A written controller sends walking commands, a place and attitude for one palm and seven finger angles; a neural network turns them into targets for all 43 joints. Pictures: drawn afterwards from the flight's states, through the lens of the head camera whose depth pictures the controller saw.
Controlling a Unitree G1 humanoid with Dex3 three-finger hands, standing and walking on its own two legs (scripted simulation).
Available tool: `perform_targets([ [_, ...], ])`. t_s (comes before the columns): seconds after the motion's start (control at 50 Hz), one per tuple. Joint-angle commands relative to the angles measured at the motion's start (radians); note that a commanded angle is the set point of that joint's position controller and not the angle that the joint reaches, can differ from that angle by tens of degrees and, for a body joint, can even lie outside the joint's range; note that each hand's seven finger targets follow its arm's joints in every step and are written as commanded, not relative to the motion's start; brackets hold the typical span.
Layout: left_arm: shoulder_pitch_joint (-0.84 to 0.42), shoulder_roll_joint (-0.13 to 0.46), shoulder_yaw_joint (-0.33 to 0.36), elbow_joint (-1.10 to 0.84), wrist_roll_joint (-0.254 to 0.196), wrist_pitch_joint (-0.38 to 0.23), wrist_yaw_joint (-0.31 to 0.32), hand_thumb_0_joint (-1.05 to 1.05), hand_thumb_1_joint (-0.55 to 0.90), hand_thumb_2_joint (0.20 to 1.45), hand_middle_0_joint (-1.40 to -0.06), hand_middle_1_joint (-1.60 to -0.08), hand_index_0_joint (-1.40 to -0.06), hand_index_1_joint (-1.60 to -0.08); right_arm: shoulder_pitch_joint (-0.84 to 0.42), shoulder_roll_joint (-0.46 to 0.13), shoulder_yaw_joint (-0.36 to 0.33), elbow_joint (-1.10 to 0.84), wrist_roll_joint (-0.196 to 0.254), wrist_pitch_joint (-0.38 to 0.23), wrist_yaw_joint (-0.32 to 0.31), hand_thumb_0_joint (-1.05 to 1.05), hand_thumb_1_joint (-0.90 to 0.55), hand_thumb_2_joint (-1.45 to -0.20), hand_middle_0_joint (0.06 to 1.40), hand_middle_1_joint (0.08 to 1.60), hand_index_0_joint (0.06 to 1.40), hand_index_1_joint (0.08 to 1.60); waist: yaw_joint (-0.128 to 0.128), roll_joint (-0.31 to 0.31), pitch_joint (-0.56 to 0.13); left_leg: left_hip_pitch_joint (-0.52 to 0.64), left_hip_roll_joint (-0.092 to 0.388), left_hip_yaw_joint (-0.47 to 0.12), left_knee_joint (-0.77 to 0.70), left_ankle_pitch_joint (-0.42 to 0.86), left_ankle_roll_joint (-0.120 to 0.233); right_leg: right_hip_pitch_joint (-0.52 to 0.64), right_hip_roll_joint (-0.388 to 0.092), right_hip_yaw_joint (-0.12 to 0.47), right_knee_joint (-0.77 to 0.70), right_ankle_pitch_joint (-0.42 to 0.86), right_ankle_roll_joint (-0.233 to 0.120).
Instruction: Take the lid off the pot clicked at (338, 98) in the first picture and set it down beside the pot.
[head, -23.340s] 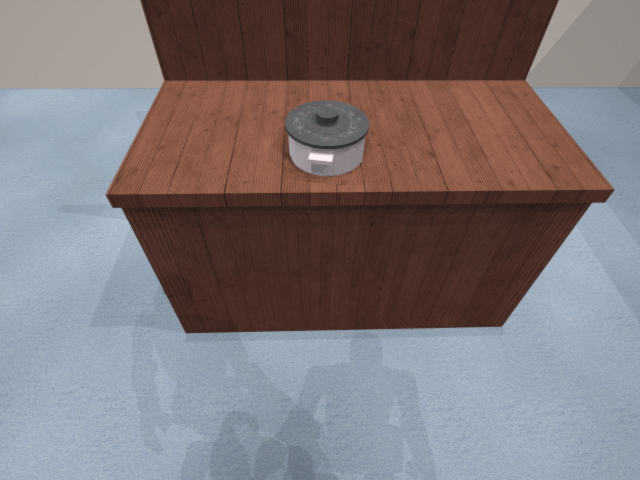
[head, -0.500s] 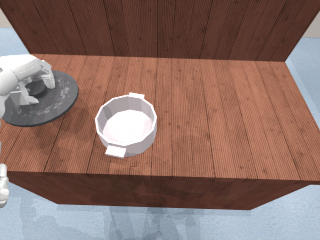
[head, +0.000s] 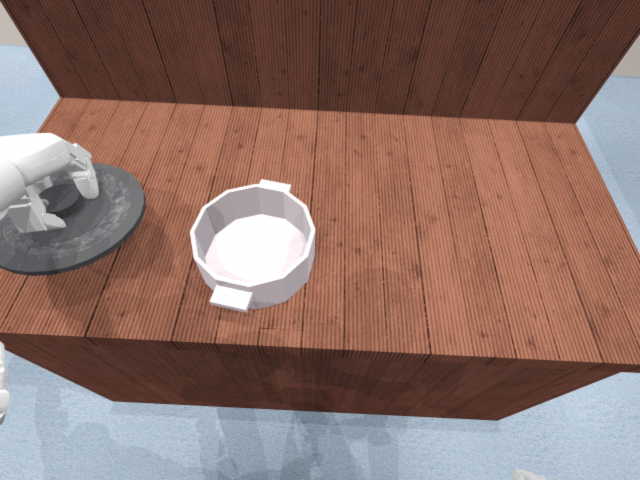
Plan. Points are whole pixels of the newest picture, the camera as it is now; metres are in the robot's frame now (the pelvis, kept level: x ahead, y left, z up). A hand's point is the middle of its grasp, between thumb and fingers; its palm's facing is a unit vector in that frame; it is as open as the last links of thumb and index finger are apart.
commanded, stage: lower the lid onto the table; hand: left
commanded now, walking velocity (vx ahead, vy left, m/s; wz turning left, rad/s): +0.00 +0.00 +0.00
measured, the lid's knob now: (59, 201) +0.44 +0.34 +0.07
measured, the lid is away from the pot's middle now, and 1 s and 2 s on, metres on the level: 0.24 0.24 0.25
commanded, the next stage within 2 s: open the fingers wide in 1.84 s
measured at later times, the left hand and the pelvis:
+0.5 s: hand (59, 216) +0.42 +0.34 +0.06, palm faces -0.48 -0.06 -0.87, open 7.9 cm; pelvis -0.01 +0.01 -0.01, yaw -1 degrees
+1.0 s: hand (70, 224) +0.43 +0.35 +0.03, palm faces -0.50 -0.08 -0.86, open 7.9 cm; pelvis +0.00 +0.03 -0.01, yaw -2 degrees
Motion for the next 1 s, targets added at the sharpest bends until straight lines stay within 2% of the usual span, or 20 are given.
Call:
perform_targets([
  [0.0, -0.52, 0.351, 0.083, -0.254, -0.024, -0.007, 0.059, 0.0, 0.573, 1.041, -0.84, -1.013, -0.856, -1.017, 0.059, -0.168, -0.053, -0.077, -0.004, -0.022, -0.023, 0.0, -0.9, -0.9, 0.2, 0.3, 0.2, 0.3, -0.021, 0.144, -0.453, 0.363, 0.015, -0.013, -0.002, 0.44, 0.029, 0.02, 0.053, -0.061, -0.013, 0.257, -0.078],
  [0.06, -0.516, 0.402, 0.129, -0.248, -0.03, -0.016, 0.071, 0.0, 0.573, 1.041, -0.84, -1.013, -0.856, -1.017, 0.078, -0.176, -0.055, -0.069, -0.006, -0.03, -0.029, 0.0, -0.9, -0.9, 0.2, 0.3, 0.2, 0.3, -0.017, 0.125, -0.481, 0.366, 0.018, -0.014, 0.001, 0.435, 0.032, 0.033, 0.055, -0.057, -0.005, 0.253, -0.077],
  [0.1, -0.524, 0.36, 0.092, -0.227, -0.035, -0.014, 0.074, 0.0, 0.573, 1.041, -0.84, -1.013, -0.856, -1.017, 0.074, -0.17, -0.05, -0.067, -0.002, -0.034, -0.035, 0.0, -0.9, -0.9, 0.2, 0.3, 0.2, 0.3, -0.026, 0.137, -0.452, 0.344, 0.019, -0.011, -0.001, 0.406, 0.029, 0.017, 0.052, -0.061, -0.003, 0.242, -0.079],
  [0.24, -0.51, 0.434, 0.146, -0.19, -0.006, -0.02, 0.109, 0.0, 0.573, 1.041, -0.84, -1.013, -0.856, -1.017, 0.092, -0.184, -0.051, -0.062, -0.005, -0.047, -0.04, 0.0, -0.9, -0.9, 0.2, 0.3, 0.2, 0.3, -0.012, 0.133, -0.446, 0.308, 0.018, -0.011, -0.004, 0.379, 0.024, 0.019, 0.051, -0.053, 0.007, 0.231, -0.087],
  [0.3, -0.481, 0.383, 0.114, -0.168, 0.006, -0.018, 0.114, 0.0, 0.573, 1.041, -0.84, -1.013, -0.856, -1.017, 0.099, -0.174, -0.053, -0.064, -0.005, -0.05, -0.037, 0.0, -0.9, -0.9, 0.2, 0.3, 0.2, 0.3, -0.015, 0.169, -0.447, 0.326, 0.022, -0.017, 0.008, 0.413, 0.017, -0.016, 0.055, -0.059, 0.015, 0.219, -0.085],
  [0.34, -0.454, 0.429, 0.149, -0.138, 0.009, -0.025, 0.116, 0.0, 0.573, 1.041, -0.84, -1.013, -0.856, -1.017, 0.112, -0.184, -0.053, -0.066, -0.006, -0.051, -0.038, 0.0, -0.9, -0.9, 0.2, 0.3, 0.2, 0.3, -0.011, 0.12, -0.448, 0.304, 0.018, -0.015, 0.01, 0.403, 0.021, -0.005, 0.056, -0.055, 0.015, 0.227, -0.087],
  [0.4, -0.479, 0.336, 0.063, -0.105, 0.002, -0.011, 0.104, 0.0, 0.573, 1.041, -0.84, -1.013, -0.856, -1.017, 0.119, -0.18, -0.054, -0.061, -0.002, -0.05, -0.039, 0.0, -0.9, -0.9, 0.2, 0.3, 0.2, 0.3, -0.032, 0.122, -0.397, 0.275, 0.019, -0.008, 0.006, 0.314, 0.023, -0.056, 0.057, -0.058, 0.011, 0.165, -0.082],
  [0.42, -0.484, 0.372, 0.085, -0.111, 0.006, -0.015, 0.105, 0.0, 0.573, 1.041, -0.84, -1.013, -0.856, -1.017, 0.131, -0.188, -0.054, -0.059, -0.002, -0.051, -0.041, 0.0, -0.9, -0.9, 0.2, 0.3, 0.2, 0.3, -0.026, 0.095, -0.406, 0.273, 0.019, -0.015, 0.005, 0.304, 0.025, -0.053, 0.059, -0.057, 0.012, 0.157, -0.084],
  [0.5, -0.513, 0.403, 0.112, -0.18, 0.015, -0.039, 0.116, 0.0, 0.573, 1.041, -0.84, -1.013, -0.856, -1.017, 0.153, -0.189, -0.062, -0.054, -0.008, -0.051, -0.049, 0.0, -0.9, -0.9, 0.2, 0.3, 0.2, 0.3, -0.032, 0.158, -0.495, 0.347, 0.022, -0.022, 0.03, 0.405, 0.019, -0.063, 0.063, -0.054, 0.026, 0.195, -0.085],
  [0.54, -0.519, 0.371, 0.091, -0.173, 0.0, -0.045, 0.118, 0.0, 0.573, 1.041, -0.84, -1.013, -0.856, -1.017, 0.156, -0.189, -0.064, -0.045, -0.007, -0.058, -0.047, 0.0, -0.9, -0.9, 0.2, 0.3, 0.2, 0.3, -0.039, 0.169, -0.471, 0.352, 0.033, -0.025, 0.037, 0.439, 0.014, -0.086, 0.06, -0.055, 0.029, 0.196, -0.085],
  [0.58, -0.494, 0.423, 0.14, -0.153, 0.008, -0.05, 0.128, 0.0, 0.573, 1.041, -0.84, -1.013, -0.856, -1.017, 0.169, -0.191, -0.062, -0.045, -0.011, -0.053, -0.054, 0.0, -0.9, -0.9, 0.2, 0.3, 0.2, 0.3, -0.032, 0.155, -0.499, 0.341, 0.024, -0.026, 0.042, 0.436, 0.018, -0.069, 0.065, -0.054, 0.033, 0.207, -0.085],
  [0.6, -0.493, 0.39, 0.11, -0.123, 0.003, -0.043, 0.13, 0.0, 0.573, 1.041, -0.84, -1.013, -0.856, -1.017, 0.171, -0.188, -0.059, -0.04, -0.007, -0.056, -0.054, 0.0, -0.9, -0.9, 0.2, 0.3, 0.2, 0.3, -0.042, 0.155, -0.469, 0.319, 0.027, -0.023, 0.039, 0.414, 0.016, -0.082, 0.065, -0.057, 0.037, 0.195, -0.084],
  [0.66, -0.499, 0.439, 0.146, -0.129, 0.019, -0.046, 0.147, 0.0, 0.573, 1.041, -0.84, -1.013, -0.856, -1.017, 0.178, -0.196, -0.06, -0.036, -0.011, -0.058, -0.054, 0.0, -0.9, -0.9, 0.2, 0.3, 0.2, 0.3, -0.034, 0.155, -0.481, 0.312, 0.027, -0.024, 0.042, 0.439, 0.015, -0.076, 0.065, -0.052, 0.043, 0.213, -0.086],
  [0.7, -0.464, 0.392, 0.111, -0.077, 0.028, -0.039, 0.153, 0.0, 0.573, 1.041, -0.84, -1.013, -0.856, -1.017, 0.176, -0.188, -0.057, -0.037, -0.008, -0.058, -0.05, 0.0, -0.9, -0.9, 0.2, 0.3, 0.2, 0.3, -0.037, 0.166, -0.437, 0.291, 0.027, -0.022, 0.049, 0.432, 0.009, -0.108, 0.066, -0.056, 0.047, 0.196, -0.087],
  [0.74, -0.473, 0.436, 0.145, -0.108, 0.041, -0.049, 0.16, 0.0, 0.573, 1.041, -0.84, -1.013, -0.856, -1.017, 0.181, -0.196, -0.062, -0.041, -0.013, -0.057, -0.047, 0.0, -0.9, -0.9, 0.2, 0.3, 0.2, 0.3, -0.027, 0.176, -0.47, 0.316, 0.03, -0.031, 0.054, 0.479, 0.002, -0.112, 0.066, -0.055, 0.052, 0.203, -0.091],
  [0.76, -0.462, 0.394, 0.113, -0.085, 0.039, -0.04, 0.161, 0.0, 0.573, 1.041, -0.84, -1.013, -0.856, -1.017, 0.184, -0.187, -0.06, -0.044, -0.013, -0.055, -0.043, 0.0, -0.9, -0.9, 0.2, 0.3, 0.2, 0.3, -0.033, 0.187, -0.48, 0.322, 0.028, -0.028, 0.063, 0.493, 0.002, -0.115, 0.069, -0.053, 0.057, 0.206, -0.087],
  [0.8, -0.458, 0.393, 0.118, -0.104, 0.04, -0.044, 0.16, 0.0, 0.573, 1.041, -0.84, -1.013, -0.856, -1.017, 0.184, -0.189, -0.065, -0.047, -0.016, -0.049, -0.04, 0.0, -0.9, -0.9, 0.2, 0.3, 0.2, 0.3, -0.03, 0.202, -0.497, 0.336, 0.03, -0.033, 0.072, 0.517, -0.003, -0.131, 0.068, -0.057, 0.063, 0.208, -0.088],
  [0.86, -0.437, 0.372, 0.121, -0.121, 0.029, -0.051, 0.158, 0.0, 0.573, 1.041, -0.84, -1.013, -0.856, -1.017, 0.191, -0.184, -0.071, -0.053, -0.021, -0.043, -0.034, 0.0, -0.9, -0.9, 0.2, 0.3, 0.2, 0.3, -0.031, 0.186, -0.529, 0.372, 0.035, -0.043, 0.087, 0.609, -0.009, -0.133, 0.073, -0.057, 0.071, 0.228, -0.083],
  [0.92, -0.417, 0.361, 0.109, -0.058, 0.016, -0.044, 0.154, 0.0, 0.573, 1.041, -0.84, -1.013, -0.856, -1.017, 0.195, -0.192, -0.069, -0.047, -0.018, -0.037, -0.038, 0.0, -0.9, -0.9, 0.2, 0.3, 0.2, 0.3, -0.042, 0.087, -0.477, 0.283, 0.03, -0.024, 0.086, 0.476, 0.011, -0.134, 0.072, -0.052, 0.067, 0.209, -0.078],
  [0.98, -0.469, 0.371, 0.106, -0.112, 0.031, -0.053, 0.159, 0.0, 0.573, 1.041, -0.84, -1.013, -0.856, -1.017, 0.204, -0.191, -0.072, -0.041, -0.02, -0.039, -0.039, 0.0, -0.9, -0.9, 0.2, 0.3, 0.2, 0.3, -0.042, 0.169, -0.495, 0.332, 0.034, -0.033, 0.091, 0.53, 0.0, -0.166, 0.073, -0.054, 0.074, 0.205, -0.085],
])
